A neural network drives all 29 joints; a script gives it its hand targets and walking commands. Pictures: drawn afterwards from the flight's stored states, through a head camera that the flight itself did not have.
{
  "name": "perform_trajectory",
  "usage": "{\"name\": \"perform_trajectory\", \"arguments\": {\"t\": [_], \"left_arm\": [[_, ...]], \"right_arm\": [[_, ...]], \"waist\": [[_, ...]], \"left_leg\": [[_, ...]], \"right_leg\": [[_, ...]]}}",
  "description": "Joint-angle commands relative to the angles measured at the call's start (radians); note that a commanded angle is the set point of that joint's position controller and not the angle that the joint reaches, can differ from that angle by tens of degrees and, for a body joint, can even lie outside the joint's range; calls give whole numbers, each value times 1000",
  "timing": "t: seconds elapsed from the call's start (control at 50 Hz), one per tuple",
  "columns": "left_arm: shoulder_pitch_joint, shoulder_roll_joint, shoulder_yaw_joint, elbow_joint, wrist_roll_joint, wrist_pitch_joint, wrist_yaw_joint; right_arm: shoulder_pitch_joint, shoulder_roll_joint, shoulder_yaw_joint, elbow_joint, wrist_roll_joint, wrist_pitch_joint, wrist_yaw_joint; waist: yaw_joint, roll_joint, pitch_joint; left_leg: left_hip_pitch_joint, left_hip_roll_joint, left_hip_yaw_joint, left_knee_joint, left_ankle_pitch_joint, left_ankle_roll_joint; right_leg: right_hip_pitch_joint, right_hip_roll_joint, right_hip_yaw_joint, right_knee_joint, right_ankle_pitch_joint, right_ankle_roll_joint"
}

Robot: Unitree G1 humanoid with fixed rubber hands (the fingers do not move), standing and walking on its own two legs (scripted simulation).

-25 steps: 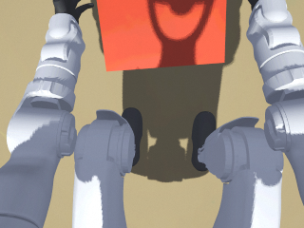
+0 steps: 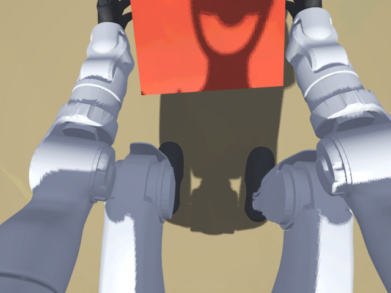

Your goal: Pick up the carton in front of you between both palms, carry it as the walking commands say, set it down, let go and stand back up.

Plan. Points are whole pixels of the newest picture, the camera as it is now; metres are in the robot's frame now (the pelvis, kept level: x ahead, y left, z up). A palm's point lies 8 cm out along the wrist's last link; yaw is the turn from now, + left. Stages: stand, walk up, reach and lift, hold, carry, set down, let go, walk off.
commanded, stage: reach and lift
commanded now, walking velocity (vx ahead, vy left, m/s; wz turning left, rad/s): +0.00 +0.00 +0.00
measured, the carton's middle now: (207, 35) +0.51 +0.03 -0.25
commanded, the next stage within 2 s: none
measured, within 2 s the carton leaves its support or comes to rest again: leaves its support in 0.24 s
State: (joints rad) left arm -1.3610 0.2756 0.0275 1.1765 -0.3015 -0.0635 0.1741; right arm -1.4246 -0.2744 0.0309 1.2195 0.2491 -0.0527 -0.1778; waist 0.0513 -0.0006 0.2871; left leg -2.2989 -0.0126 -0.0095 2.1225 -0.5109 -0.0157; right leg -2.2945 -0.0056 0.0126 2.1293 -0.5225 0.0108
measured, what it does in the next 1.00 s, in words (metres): rises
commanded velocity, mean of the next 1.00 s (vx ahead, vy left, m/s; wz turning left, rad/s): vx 0.00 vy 0.00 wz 0.00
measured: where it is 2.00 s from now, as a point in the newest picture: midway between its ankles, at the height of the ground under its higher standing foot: (213, 193)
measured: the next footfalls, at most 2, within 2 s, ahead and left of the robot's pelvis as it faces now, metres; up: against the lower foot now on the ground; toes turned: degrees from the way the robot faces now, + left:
none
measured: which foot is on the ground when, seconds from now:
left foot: down 0.00-1.00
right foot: down 0.00-1.00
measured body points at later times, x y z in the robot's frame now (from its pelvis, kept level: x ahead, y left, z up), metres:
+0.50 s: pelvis +0.01 -0.01 +0.03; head +0.28 +0.00 +0.38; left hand +0.50 +0.18 -0.06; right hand +0.52 -0.12 -0.06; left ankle +0.12 +0.12 -0.34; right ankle +0.12 -0.13 -0.34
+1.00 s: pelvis +0.03 -0.01 +0.15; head +0.24 +0.00 +0.55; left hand +0.47 +0.18 +0.09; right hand +0.49 -0.12 +0.09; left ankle +0.12 +0.12 -0.34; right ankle +0.12 -0.13 -0.34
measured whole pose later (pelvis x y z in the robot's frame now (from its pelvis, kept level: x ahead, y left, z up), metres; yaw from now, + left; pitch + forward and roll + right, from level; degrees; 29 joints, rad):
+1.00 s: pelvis +0.03 -0.01 +0.15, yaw +2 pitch +39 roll +0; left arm -0.79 -0.02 0.40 0.60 0.14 0.35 0.04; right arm -0.82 0.05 -0.37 0.62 -0.14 0.34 -0.08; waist 0.03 -0.02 -0.22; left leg -1.83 -0.04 -0.05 1.65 -0.50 -0.04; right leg -1.81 0.07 0.04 1.67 -0.54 0.02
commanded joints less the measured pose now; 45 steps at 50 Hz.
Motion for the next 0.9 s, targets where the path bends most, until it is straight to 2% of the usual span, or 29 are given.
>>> {"name": "perform_trajectory", "arguments": {"t": [0.0, 0.04, 0.12, 0.2, 0.24, 0.3, 0.32, 0.34, 0.38, 0.4, 0.42, 0.46, 0.52, 0.58, 0.64, 0.72, 0.74, 0.88], "left_arm": [[-461, -507, -151, -149, 20, 1, -136], [-537, -649, -156, -162, 54, 26, -188], [-612, -827, -158, -246, 58, 67, -249], [-639, -962, -243, -398, -14, 95, -255], [-638, -1004, -276, -506, -25, 115, -248], [-589, -1084, -279, -620, 13, 165, -257], [-550, -1110, -274, -634, 34, 183, -261], [-527, -1122, -272, -650, 61, 203, -270], [-461, -1159, -242, -660, 113, 245, -288], [-433, -1171, -224, -644, 139, 266, -294], [-412, -1192, -205, -614, 166, 283, -302], [-373, -1215, -151, -538, 225, 315, -326], [-341, -1236, -79, -451, 289, 347, -355], [-326, -1250, -33, -423, 332, 359, -368], [-309, -1263, -26, -427, 350, 369, -373], [-255, -1306, -73, -458, 353, 382, -375], [-264, -1312, -83, -486, 343, 384, -380], [-155, -1357, -209, -578, 287, 404, -380]], "right_arm": [[-417, 523, 126, -118, -28, 0, 121], [-468, 676, 117, -122, -64, 25, 169], [-504, 856, 116, -199, -77, 60, 216], [-561, 987, 200, -386, -6, 84, 218], [-520, 1070, 235, -471, 23, 99, 213], [-474, 1173, 244, -572, 3, 149, 233], [-472, 1188, 243, -592, -14, 166, 242], [-434, 1215, 243, -608, -31, 188, 253], [-401, 1256, 230, -639, -66, 225, 273], [-385, 1268, 218, -632, -86, 241, 280], [-378, 1275, 201, -612, -110, 255, 286], [-320, 1290, 127, -528, -175, 284, 296], [-267, 1265, 3, -422, -283, 311, 301], [-261, 1273, -47, -398, -333, 323, 303], [-261, 1311, -27, -415, -331, 333, 310], [-204, 1364, 12, -452, -326, 344, 304], [-196, 1363, 21, -469, -322, 350, 310], [-104, 1420, 162, -586, -253, 373, 326]], "waist": [[-11, -16, -1069], [-17, -30, -1049], [-10, -48, -1136], [3, -38, -1476], [9, -29, -1655], [31, -15, -1726], [45, -13, -1711], [43, -18, -1664], [56, -27, -1617], [61, -32, -1571], [61, -31, -1504], [43, -34, -1348], [-3, -23, -1243], [-4, -15, -1266], [16, -28, -1338], [12, -20, -1392], [0, -28, -1418], [6, -14, -1505]], "left_leg": [[525, -69, 26, -158, 223, -12], [491, -83, 36, -145, 182, -4], [526, -101, 69, -119, 196, -3], [724, -113, 99, -98, 330, -15], [812, -121, 113, -106, 394, -18], [887, -132, 103, -135, 434, -13], [850, -137, 107, -161, 355, -7], [846, -140, 101, -179, 352, -8], [850, -145, 98, -201, 350, -5], [825, -146, 99, -222, 310, -4], [769, -144, 100, -256, 205, 0], [688, -140, 91, -300, 130, 2], [619, -138, 86, -358, 52, 2], [657, -138, 84, -410, 32, 2], [721, -141, 88, -450, 53, 4], [781, -148, 94, -506, 82, -3], [814, -148, 87, -517, 102, -2], [1009, -157, 70, -594, 230, -10]], "right_leg": [[534, 96, -29, -135, 193, -8], [530, 113, -34, -129, 162, -8], [583, 138, -56, -109, 187, -15], [742, 149, -77, -84, 307, -12], [846, 162, -81, -88, 373, -8], [803, 178, -82, -116, 387, -10], [808, 180, -84, -127, 336, -12], [754, 183, -86, -149, 315, -9], [684, 189, -87, -189, 274, -2], [662, 191, -91, -208, 233, 1], [652, 192, -92, -235, 153, 0], [588, 191, -89, -287, 80, -6], [578, 192, -85, -357, 19, -14], [605, 192, -78, -413, 1, -19], [677, 195, -68, -465, 12, -12], [780, 196, -66, -522, 49, -1], [811, 197, -63, -535, 67, 0], [947, 198, -53, -608, 183, 14]]}}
